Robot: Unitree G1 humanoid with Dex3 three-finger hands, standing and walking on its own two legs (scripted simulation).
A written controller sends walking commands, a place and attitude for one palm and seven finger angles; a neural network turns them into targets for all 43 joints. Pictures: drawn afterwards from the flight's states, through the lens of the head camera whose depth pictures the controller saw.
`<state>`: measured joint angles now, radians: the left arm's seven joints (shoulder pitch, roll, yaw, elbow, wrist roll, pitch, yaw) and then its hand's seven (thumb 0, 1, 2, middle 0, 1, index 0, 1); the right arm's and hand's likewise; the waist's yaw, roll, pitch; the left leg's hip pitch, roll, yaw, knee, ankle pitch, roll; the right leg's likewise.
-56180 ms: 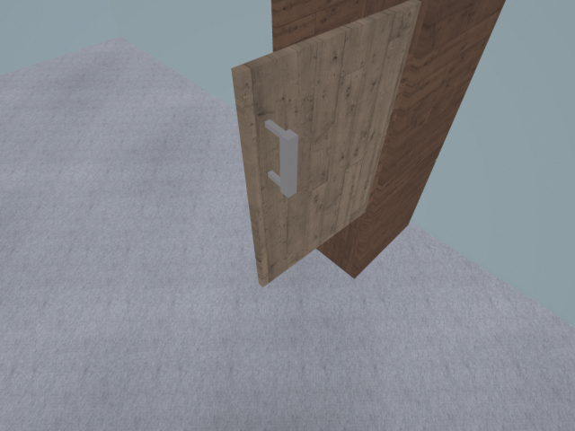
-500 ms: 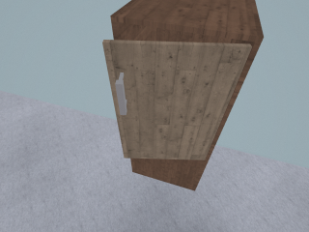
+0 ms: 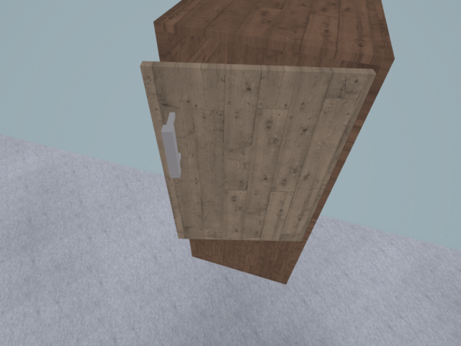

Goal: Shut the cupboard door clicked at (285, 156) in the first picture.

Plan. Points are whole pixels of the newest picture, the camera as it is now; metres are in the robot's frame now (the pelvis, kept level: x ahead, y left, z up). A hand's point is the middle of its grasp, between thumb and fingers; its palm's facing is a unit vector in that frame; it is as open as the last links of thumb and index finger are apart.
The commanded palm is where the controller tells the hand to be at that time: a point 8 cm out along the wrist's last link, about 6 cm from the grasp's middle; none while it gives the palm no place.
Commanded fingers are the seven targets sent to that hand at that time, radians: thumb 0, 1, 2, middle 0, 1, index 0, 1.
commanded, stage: raise the hand and make a fist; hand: left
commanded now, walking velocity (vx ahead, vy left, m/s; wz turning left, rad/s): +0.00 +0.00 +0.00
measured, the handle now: (173, 146) +0.46 +0.15 +0.09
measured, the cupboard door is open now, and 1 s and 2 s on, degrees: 16 16 16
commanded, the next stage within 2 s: bring the fist close to the handle in 1.98 s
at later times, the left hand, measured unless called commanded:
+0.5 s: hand (143, 340) +0.15 +0.16 -0.05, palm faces +0.11 -0.99 +0.00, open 6.0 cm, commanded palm +0.12 +0.21 -0.03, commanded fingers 0.00 0.90 0.90 -0.60 -0.74 -0.60 -0.74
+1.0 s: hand (130, 296) +0.19 +0.17 +0.02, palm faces +0.06 -1.00 -0.05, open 3.7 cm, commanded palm +0.16 +0.22 +0.03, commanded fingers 0.00 0.90 0.90 -1.06 -1.24 -1.06 -1.24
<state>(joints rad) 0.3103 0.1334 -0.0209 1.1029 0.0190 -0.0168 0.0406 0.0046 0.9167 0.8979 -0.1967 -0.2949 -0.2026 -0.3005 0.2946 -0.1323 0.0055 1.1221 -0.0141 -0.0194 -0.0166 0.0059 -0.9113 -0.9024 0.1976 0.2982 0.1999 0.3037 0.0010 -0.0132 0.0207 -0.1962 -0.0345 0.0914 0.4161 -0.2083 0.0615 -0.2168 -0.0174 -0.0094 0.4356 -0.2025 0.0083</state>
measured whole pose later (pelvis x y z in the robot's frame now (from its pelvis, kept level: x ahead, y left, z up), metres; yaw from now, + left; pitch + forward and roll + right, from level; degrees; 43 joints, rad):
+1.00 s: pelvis +0.01 -0.03 -0.06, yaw +3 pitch +10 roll -1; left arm 0.52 0.25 0.18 -0.16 -0.32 -0.34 -0.27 0.01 0.90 0.90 -0.88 -1.04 -0.89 -1.05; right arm 0.32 -0.26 -0.01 0.54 0.03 -0.20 -0.07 0.01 -0.90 -0.90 0.20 0.30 0.20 0.30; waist 0.00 0.03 -0.11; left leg -0.68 0.01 0.01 0.97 -0.47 0.02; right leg -0.65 0.00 -0.09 0.93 -0.46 -0.03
